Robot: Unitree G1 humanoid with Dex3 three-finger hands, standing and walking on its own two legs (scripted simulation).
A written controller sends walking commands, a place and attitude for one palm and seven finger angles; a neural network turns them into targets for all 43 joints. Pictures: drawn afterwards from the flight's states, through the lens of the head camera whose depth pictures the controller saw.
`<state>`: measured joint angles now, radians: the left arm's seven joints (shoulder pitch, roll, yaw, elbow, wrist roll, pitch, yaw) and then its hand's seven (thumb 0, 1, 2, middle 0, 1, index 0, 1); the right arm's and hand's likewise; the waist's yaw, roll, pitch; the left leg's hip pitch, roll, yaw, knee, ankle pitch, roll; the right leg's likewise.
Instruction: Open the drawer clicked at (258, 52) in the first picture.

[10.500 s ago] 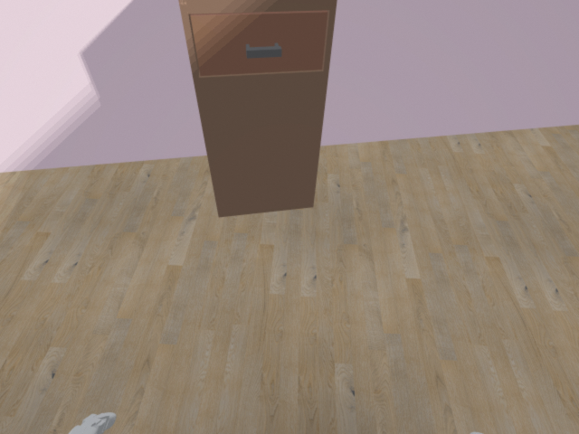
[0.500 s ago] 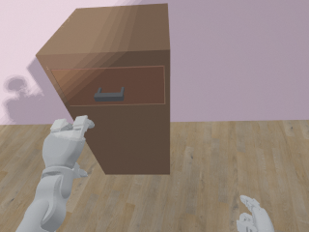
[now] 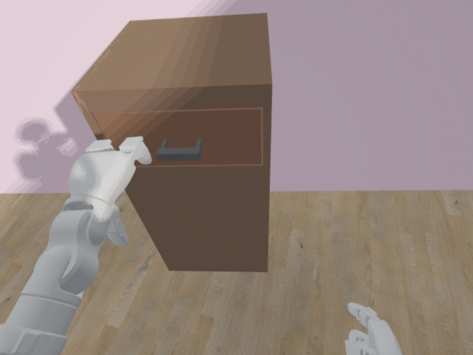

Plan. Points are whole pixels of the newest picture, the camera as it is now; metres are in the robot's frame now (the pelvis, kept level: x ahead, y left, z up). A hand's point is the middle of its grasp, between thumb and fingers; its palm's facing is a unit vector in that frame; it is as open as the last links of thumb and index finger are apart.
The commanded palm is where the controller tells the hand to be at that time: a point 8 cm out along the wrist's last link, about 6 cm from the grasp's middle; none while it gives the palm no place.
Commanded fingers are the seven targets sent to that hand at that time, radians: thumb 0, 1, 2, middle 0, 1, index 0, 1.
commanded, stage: raise the hand with hooked fingers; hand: left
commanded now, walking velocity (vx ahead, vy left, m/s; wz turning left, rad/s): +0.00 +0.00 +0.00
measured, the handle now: (180, 148) +0.57 +0.24 +0.01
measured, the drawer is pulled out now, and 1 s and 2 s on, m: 0.00 0.00 0.00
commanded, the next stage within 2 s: move the hooked fingers above the handle in 0.24 s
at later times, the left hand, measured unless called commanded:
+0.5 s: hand (136, 200) +0.32 +0.22 +0.10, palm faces +0.03 -0.05 -1.00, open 13.9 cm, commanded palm +0.30 +0.23 +0.17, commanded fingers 0.00 -0.50 0.30 -0.30 -1.20 -0.30 -1.20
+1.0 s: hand (160, 177) +0.39 +0.21 +0.09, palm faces +0.01 -0.04 -1.00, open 13.9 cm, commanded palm +0.37 +0.23 +0.15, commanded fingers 0.00 -0.50 0.30 -0.30 -1.20 -0.30 -1.20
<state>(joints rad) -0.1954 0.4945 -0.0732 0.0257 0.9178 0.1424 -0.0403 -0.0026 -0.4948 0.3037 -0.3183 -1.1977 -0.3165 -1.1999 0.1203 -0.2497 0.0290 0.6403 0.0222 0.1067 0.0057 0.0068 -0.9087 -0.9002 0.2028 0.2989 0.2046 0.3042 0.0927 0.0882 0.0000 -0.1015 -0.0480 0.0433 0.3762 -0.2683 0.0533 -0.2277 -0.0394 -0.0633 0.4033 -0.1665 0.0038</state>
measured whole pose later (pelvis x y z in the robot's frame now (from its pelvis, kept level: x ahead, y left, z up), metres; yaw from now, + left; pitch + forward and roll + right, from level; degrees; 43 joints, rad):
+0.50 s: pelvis -0.01 -0.02 +0.00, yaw +1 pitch +1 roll +1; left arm -0.24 0.48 -0.10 0.15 0.93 0.12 0.00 0.00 -0.50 0.30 -0.32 -1.20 -0.32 -1.20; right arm 0.09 -0.26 0.02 0.65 0.03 0.09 -0.01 0.01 -0.91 -0.90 0.20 0.30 0.20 0.30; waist 0.08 0.09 0.00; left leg -0.14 -0.03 0.03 0.38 -0.25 0.03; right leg -0.26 -0.02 -0.08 0.41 -0.16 -0.02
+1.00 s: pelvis +0.00 -0.02 +0.00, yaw +0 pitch +6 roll +1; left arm -0.45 0.48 -0.08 0.45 0.96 -0.02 0.08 0.00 -0.49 0.30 -0.32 -1.20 -0.32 -1.20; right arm 0.21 -0.28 -0.03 0.68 0.04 0.08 -0.03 0.01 -0.91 -0.90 0.20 0.30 0.20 0.30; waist 0.04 0.07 -0.03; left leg -0.24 -0.03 0.05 0.42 -0.28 0.03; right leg -0.37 -0.02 -0.06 0.46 -0.18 -0.02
